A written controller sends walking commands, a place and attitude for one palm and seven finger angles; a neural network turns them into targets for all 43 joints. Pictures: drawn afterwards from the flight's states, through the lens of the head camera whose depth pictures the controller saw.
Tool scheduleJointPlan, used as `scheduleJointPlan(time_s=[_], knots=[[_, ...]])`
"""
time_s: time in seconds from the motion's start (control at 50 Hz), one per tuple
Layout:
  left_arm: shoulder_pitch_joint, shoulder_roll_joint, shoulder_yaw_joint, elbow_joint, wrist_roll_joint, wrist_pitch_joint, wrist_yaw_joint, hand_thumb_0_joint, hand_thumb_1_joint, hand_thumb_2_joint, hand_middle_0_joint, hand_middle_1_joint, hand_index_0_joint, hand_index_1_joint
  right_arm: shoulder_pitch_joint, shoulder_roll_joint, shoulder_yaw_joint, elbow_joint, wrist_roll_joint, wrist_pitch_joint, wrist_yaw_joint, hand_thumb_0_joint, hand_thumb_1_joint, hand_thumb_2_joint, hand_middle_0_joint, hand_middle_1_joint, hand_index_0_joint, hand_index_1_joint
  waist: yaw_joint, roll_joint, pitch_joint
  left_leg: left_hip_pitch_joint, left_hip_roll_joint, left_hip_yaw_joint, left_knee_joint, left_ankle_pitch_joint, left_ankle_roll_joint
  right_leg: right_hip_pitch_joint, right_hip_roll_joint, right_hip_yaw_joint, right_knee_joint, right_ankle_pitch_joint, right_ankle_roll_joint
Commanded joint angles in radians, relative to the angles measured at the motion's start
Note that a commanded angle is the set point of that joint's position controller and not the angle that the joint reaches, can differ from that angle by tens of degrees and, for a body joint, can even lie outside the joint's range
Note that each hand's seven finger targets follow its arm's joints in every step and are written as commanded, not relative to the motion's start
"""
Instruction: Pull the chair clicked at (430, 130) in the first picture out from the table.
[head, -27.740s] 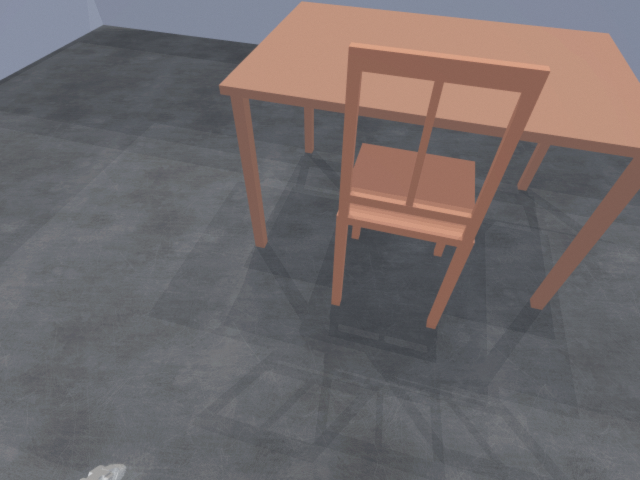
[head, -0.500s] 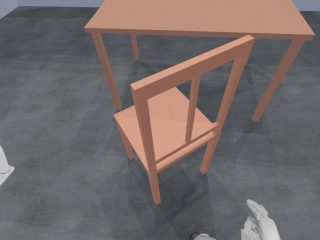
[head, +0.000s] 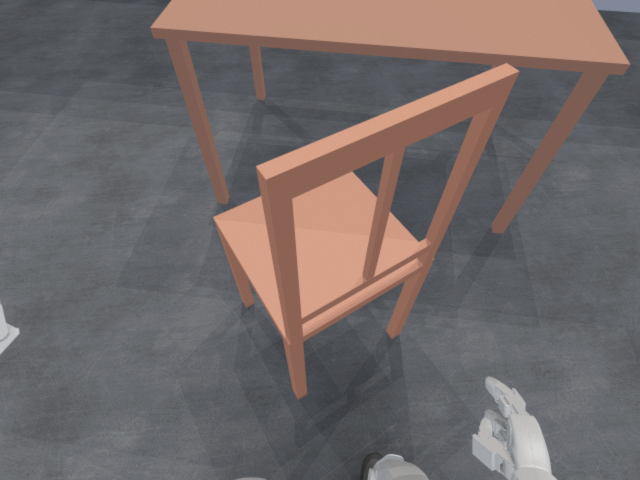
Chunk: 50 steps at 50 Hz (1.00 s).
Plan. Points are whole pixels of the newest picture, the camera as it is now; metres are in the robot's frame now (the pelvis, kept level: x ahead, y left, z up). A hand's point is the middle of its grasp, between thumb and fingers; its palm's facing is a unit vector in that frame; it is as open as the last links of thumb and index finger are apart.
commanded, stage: step back with the hand held close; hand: left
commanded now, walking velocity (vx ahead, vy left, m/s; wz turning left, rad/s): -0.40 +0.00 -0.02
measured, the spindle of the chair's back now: (379, 223) +0.50 -0.07 -0.04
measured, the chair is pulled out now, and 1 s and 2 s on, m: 0.45 0.45 0.45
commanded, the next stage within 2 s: stop stepping back and stand still in 0.88 s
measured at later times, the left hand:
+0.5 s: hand (0, 383) +0.17 +0.25 +0.18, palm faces +0.45 -0.74 -0.50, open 7.4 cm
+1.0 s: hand out of the picture +0.08 +0.20 +0.18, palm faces +0.35 -0.75 -0.56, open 7.4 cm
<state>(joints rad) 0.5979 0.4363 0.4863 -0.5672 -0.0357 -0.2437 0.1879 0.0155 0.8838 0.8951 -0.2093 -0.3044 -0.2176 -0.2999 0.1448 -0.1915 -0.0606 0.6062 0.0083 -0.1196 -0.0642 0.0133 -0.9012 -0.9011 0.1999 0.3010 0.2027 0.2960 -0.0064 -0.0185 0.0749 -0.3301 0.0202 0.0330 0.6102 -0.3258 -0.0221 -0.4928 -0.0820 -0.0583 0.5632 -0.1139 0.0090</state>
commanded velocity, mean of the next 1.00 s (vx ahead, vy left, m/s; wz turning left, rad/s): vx -0.38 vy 0.00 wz -0.04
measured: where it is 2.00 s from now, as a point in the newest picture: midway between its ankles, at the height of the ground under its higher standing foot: outside the picture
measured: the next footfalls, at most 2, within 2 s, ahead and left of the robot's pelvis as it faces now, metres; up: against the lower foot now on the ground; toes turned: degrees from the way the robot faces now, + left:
right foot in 0.40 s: +0.07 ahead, -0.13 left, +0.00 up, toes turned +0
right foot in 0.84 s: -0.03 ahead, -0.15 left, +0.00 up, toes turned -3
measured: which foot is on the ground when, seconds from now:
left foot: down 0.00-0.86, up 0.88-1.00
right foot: down 0.00-0.30, up 0.32-0.38, down 0.40-0.60, up 0.62-0.82, down 0.84-1.00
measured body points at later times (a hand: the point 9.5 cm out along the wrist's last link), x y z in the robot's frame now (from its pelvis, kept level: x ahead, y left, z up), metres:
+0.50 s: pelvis -0.03 -0.02 +0.00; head +0.02 -0.02 +0.45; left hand +0.14 +0.28 +0.20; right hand +0.14 -0.25 -0.10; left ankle -0.02 +0.12 -0.71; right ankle +0.03 -0.13 -0.72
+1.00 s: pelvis -0.14 -0.04 +0.01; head -0.09 -0.05 +0.46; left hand +0.05 +0.24 +0.22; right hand +0.02 -0.28 -0.09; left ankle -0.13 +0.10 -0.68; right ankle -0.07 -0.15 -0.72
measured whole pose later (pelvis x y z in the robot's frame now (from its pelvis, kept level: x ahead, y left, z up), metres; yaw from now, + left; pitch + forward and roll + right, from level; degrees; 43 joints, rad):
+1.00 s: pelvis -0.14 -0.04 +0.01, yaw -1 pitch +1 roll +2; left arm 0.59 0.44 0.46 -0.54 -0.04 -0.26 0.14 0.01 0.88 0.90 -0.21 -0.30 -0.22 -0.30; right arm 0.16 -0.18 -0.04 0.66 0.01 -0.15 -0.04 0.01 -0.90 -0.90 0.20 0.30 0.20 0.30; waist -0.01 -0.02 0.09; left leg -0.45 0.01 0.04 0.90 -0.48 -0.02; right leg -0.38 -0.04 -0.02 0.54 -0.18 -0.02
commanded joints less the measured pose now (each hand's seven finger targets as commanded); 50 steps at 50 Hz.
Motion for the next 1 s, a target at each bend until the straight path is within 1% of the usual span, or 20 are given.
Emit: scheduleJointPlan(time_s=[0.0,0.08,0.16,0.22,0.28,0.34,0.38,0.4,0.46,0.54,0.58,0.6,0.64,0.7,0.8,0.82,0.84,0.86,0.94,0.98], knots=[[0.016,0.138,0.131,-0.222,-0.019,-0.068,0.013,0.000,0.900,0.900,-0.200,-0.300,-0.200,-0.300,-0.043,-0.120,-0.036,-0.150,0.002,-0.054,-0.011,0.000,-0.900,-0.900,0.200,0.300,0.200,0.300,0.011,0.178,-0.216,-0.151,0.192,-0.138,-0.188,0.221,0.084,0.313,-0.003,0.055,0.132,0.104,-0.016],[-0.042,0.150,0.117,-0.204,-0.016,-0.073,0.013,0.000,0.900,0.900,-0.200,-0.300,-0.200,-0.300,-0.004,-0.121,-0.037,-0.137,-0.003,-0.062,-0.012,0.000,-0.900,-0.900,0.200,0.300,0.200,0.300,0.000,0.034,-0.195,-0.146,0.084,-0.070,-0.048,-0.030,0.041,0.275,-0.104,0.176,-0.033,0.226,-0.064],[-0.033,0.172,0.122,-0.161,-0.012,-0.047,0.027,0.000,0.900,0.900,-0.200,-0.300,-0.200,-0.300,0.015,-0.104,-0.037,-0.114,-0.002,-0.046,-0.002,0.000,-0.900,-0.900,0.200,0.300,0.200,0.300,0.006,-0.137,-0.232,-0.020,0.001,-0.022,0.100,-0.165,0.026,0.196,-0.245,0.264,-0.279,-0.095,-0.135],[0.007,0.166,0.132,-0.160,-0.010,-0.045,0.028,0.000,0.900,0.900,-0.200,-0.300,-0.200,-0.300,-0.026,-0.115,-0.021,-0.129,0.000,-0.032,-0.006,0.000,-0.900,-0.900,0.200,0.300,0.200,0.300,0.009,-0.021,-0.199,-0.015,0.076,-0.109,-0.157,-0.095,0.072,0.179,-0.119,0.128,-0.158,-0.176,-0.056],[0.009,0.140,0.135,-0.176,-0.013,-0.064,0.021,0.000,0.900,0.900,-0.200,-0.300,-0.200,-0.300,-0.059,-0.121,-0.024,-0.147,0.000,-0.045,-0.016,0.000,-0.900,-0.900,0.200,0.300,0.200,0.300,-0.004,0.299,-0.147,-0.229,0.272,-0.255,-0.330,-0.067,0.143,0.231,0.060,0.034,0.231,-0.232,0.006],[-0.044,0.141,0.119,-0.179,-0.014,-0.064,0.013,0.000,0.900,0.900,-0.200,-0.300,-0.200,-0.300,-0.034,-0.125,-0.032,-0.144,0.011,-0.072,-0.008,0.000,-0.900,-0.900,0.200,0.300,0.200,0.300,0.004,0.202,-0.116,-0.244,0.221,-0.159,-0.193,0.064,0.117,0.261,0.048,0.064,0.141,-0.133,-0.004],[-0.019,0.133,0.091,-0.166,-0.014,-0.067,0.000,0.000,0.900,0.900,-0.200,-0.300,-0.200,-0.300,0.006,-0.120,-0.044,-0.122,0.010,-0.087,0.002,0.000,-0.900,-0.900,0.200,0.300,0.200,0.300,0.007,0.033,-0.180,-0.060,0.119,-0.084,0.015,0.209,0.054,0.251,-0.046,0.121,-0.092,0.254,-0.038],[-0.036,0.155,0.094,-0.167,-0.014,-0.073,-0.003,0.000,0.900,0.900,-0.200,-0.300,-0.200,-0.300,0.015,-0.118,-0.046,-0.115,0.002,-0.088,0.003,0.000,-0.900,-0.900,0.200,0.300,0.200,0.300,-0.005,-0.069,-0.195,-0.070,0.048,-0.037,0.105,0.091,0.022,0.233,-0.154,0.263,-0.139,0.353,-0.096],[-0.047,0.166,0.091,-0.191,-0.013,-0.065,0.001,0.000,0.900,0.900,-0.200,-0.300,-0.200,-0.300,0.007,-0.108,-0.051,-0.099,-0.001,-0.082,0.010,0.000,-0.900,-0.900,0.200,0.300,0.200,0.300,0.007,-0.141,-0.252,-0.070,0.007,-0.064,0.265,-0.180,0.012,0.287,-0.285,0.322,-0.208,0.396,-0.194],[0.079,0.191,0.156,-0.205,-0.018,-0.070,0.003,0.000,0.900,0.900,-0.200,-0.300,-0.200,-0.300,-0.044,-0.092,-0.019,-0.115,0.005,-0.056,-0.008,0.000,-0.900,-0.900,0.200,0.300,0.200,0.300,0.008,-0.036,-0.266,0.099,0.067,-0.057,-0.186,0.154,0.039,0.232,-0.151,0.141,0.016,0.344,-0.079],[0.063,0.183,0.154,-0.282,-0.025,-0.094,-0.009,0.000,0.900,0.900,-0.200,-0.300,-0.200,-0.300,-0.054,-0.097,-0.030,-0.133,-0.010,-0.068,-0.010,0.000,-0.900,-0.900,0.200,0.300,0.200,0.300,0.013,0.314,-0.259,0.219,0.354,-0.308,-0.268,0.636,0.153,-0.026,0.055,0.051,0.316,-0.343,0.018],[0.032,0.184,0.157,-0.282,-0.028,-0.105,-0.008,0.000,0.900,0.900,-0.200,-0.300,-0.200,-0.300,-0.020,-0.093,-0.038,-0.113,-0.018,-0.088,-0.006,0.000,-0.900,-0.900,0.200,0.300,0.200,0.300,0.000,0.288,-0.235,0.189,0.371,-0.265,-0.251,0.679,0.182,-0.046,0.093,0.101,0.473,-0.449,0.007],[0.018,0.145,0.139,-0.244,-0.052,-0.098,-0.020,0.000,0.900,0.900,-0.200,-0.300,-0.200,-0.300,-0.017,-0.105,-0.043,-0.105,-0.021,-0.118,0.005,0.000,-0.900,-0.900,0.200,0.300,0.200,0.300,-0.003,0.311,-0.202,0.112,0.354,-0.195,-0.223,0.638,0.191,-0.036,0.082,0.126,0.513,-0.430,0.007],[-0.052,0.137,0.106,-0.243,-0.030,-0.083,-0.019,0.000,0.900,0.900,-0.200,-0.300,-0.200,-0.300,0.021,-0.116,-0.053,-0.092,0.001,-0.137,0.022,0.000,-0.900,-0.900,0.200,0.300,0.200,0.300,-0.002,0.294,-0.183,0.205,0.272,-0.082,-0.173,0.649,0.120,0.025,0.066,0.069,0.252,-0.309,-0.001],[-0.018,0.162,0.106,-0.142,-0.019,-0.056,-0.024,0.000,0.900,0.900,-0.200,-0.300,-0.200,-0.300,-0.003,-0.125,-0.028,-0.115,0.001,-0.135,0.021,0.000,-0.900,-0.900,0.200,0.300,0.200,0.300,0.008,0.121,-0.110,-0.048,0.200,-0.087,-0.111,-0.091,0.060,0.275,0.038,0.033,-0.139,-0.063,-0.001],[-0.036,0.192,0.122,-0.128,-0.015,-0.060,-0.023,0.000,0.900,0.900,-0.200,-0.300,-0.200,-0.300,-0.006,-0.112,-0.023,-0.114,0.000,-0.132,0.022,0.000,-0.900,-0.900,0.200,0.300,0.200,0.300,0.001,-0.033,-0.078,-0.090,0.122,-0.045,0.018,-0.215,0.033,0.220,-0.047,0.132,-0.217,-0.050,-0.037],[-0.041,0.242,0.156,-0.111,-0.009,-0.063,-0.017,0.000,0.900,0.900,-0.200,-0.300,-0.200,-0.300,-0.003,-0.092,-0.022,-0.114,-0.004,-0.129,0.023,0.000,-0.900,-0.900,0.200,0.300,0.200,0.300,-0.008,-0.176,-0.094,-0.135,0.011,0.015,0.224,-0.249,-0.003,0.159,-0.224,0.374,-0.289,-0.010,-0.131],[-0.074,0.211,0.130,-0.112,-0.027,-0.060,-0.018,0.000,0.900,0.900,-0.200,-0.300,-0.200,-0.300,-0.010,-0.087,-0.036,-0.102,0.001,-0.124,0.025,0.000,-0.900,-0.900,0.200,0.300,0.200,0.300,0.016,-0.265,-0.136,-0.116,-0.010,-0.032,0.453,-0.238,-0.009,0.111,-0.334,0.446,-0.358,-0.033,-0.213],[0.046,0.196,0.147,-0.124,-0.018,-0.057,-0.014,0.000,0.900,0.900,-0.200,-0.300,-0.200,-0.300,-0.073,-0.062,0.001,-0.125,0.014,-0.077,0.017,0.000,-0.900,-0.900,0.200,0.300,0.200,0.300,0.016,-0.119,-0.215,-0.081,0.035,-0.047,0.266,-0.178,0.002,0.246,-0.209,0.198,-0.159,0.280,-0.167],[0.118,0.174,0.146,-0.111,-0.030,-0.050,-0.003,0.000,0.900,0.900,-0.200,-0.300,-0.200,-0.300,-0.054,-0.066,0.013,-0.135,0.018,-0.056,0.002,0.000,-0.900,-0.900,0.200,0.300,0.200,0.300,0.009,-0.099,-0.237,-0.008,0.018,0.004,0.027,-0.113,0.016,0.258,-0.160,0.192,-0.146,0.118,-0.115]])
